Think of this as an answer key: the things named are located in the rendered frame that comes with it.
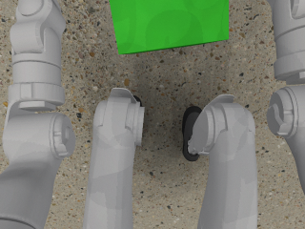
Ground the robot left forearm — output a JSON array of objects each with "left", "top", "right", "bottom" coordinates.
[{"left": 2, "top": 0, "right": 66, "bottom": 158}]

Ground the robot thigh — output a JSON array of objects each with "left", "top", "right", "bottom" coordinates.
[
  {"left": 197, "top": 102, "right": 258, "bottom": 229},
  {"left": 82, "top": 96, "right": 145, "bottom": 229}
]

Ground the robot left thigh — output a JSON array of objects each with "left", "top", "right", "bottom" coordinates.
[{"left": 82, "top": 96, "right": 145, "bottom": 229}]

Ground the carton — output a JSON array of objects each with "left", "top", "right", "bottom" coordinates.
[{"left": 109, "top": 0, "right": 229, "bottom": 54}]

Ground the robot right thigh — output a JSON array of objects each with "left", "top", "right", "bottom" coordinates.
[{"left": 197, "top": 102, "right": 258, "bottom": 229}]

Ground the robot left upper arm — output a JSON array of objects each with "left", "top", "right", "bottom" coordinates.
[{"left": 0, "top": 112, "right": 76, "bottom": 229}]

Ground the robot right upper arm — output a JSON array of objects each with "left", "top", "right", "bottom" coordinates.
[{"left": 266, "top": 85, "right": 305, "bottom": 195}]

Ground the robot right forearm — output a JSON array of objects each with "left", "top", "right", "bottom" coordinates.
[{"left": 267, "top": 0, "right": 305, "bottom": 85}]

